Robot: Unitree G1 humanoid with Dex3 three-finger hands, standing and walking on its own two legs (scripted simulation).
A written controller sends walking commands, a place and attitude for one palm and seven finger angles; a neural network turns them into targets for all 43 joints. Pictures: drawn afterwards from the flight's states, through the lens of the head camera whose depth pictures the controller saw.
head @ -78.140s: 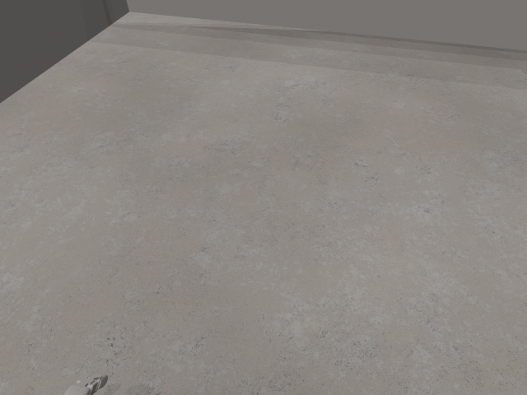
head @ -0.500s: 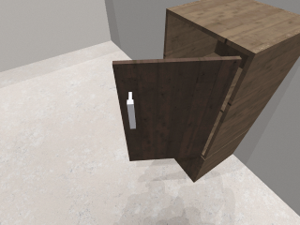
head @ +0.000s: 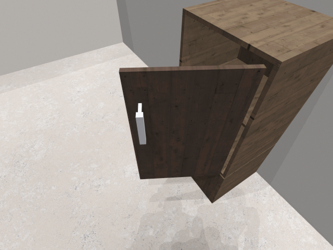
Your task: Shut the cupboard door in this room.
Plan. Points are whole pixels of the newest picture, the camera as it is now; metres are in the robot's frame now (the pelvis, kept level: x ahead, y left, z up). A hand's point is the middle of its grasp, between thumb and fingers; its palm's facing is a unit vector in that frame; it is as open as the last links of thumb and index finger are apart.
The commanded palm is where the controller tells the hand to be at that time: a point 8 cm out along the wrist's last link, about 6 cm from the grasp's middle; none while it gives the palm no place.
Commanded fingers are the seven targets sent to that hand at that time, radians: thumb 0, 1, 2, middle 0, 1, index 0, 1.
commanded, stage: look again from close up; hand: left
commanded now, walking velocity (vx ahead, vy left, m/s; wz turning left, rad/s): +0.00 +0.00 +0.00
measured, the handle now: (141, 124) +0.46 +0.11 +0.01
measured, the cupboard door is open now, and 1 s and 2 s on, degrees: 61 61 61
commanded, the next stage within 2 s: shuffle to correct the standing spot in 0.20 s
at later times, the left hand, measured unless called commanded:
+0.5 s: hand out of the picture -0.01 +0.13 -0.18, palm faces +0.04 -0.99 -0.16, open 7.3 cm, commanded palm none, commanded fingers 0.00 0.90 0.90 -0.20 -0.30 -0.20 -0.30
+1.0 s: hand out of the picture -0.01 +0.04 -0.19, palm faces +0.19 -0.97 -0.14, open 7.3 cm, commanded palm none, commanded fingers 0.00 0.90 0.90 -0.20 -0.30 -0.20 -0.30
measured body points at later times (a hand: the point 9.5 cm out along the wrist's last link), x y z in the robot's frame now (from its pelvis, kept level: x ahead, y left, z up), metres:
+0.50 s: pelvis +0.01 -0.02 +0.00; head +0.02 -0.02 +0.45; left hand -0.01 +0.18 -0.17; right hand -0.01 -0.23 -0.16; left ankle -0.02 +0.05 -0.74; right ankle -0.01 -0.10 -0.74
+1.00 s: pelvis +0.05 -0.10 -0.01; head +0.08 -0.08 +0.43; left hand -0.02 +0.09 -0.18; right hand +0.09 -0.33 -0.17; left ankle +0.01 +0.00 -0.70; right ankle -0.01 -0.11 -0.74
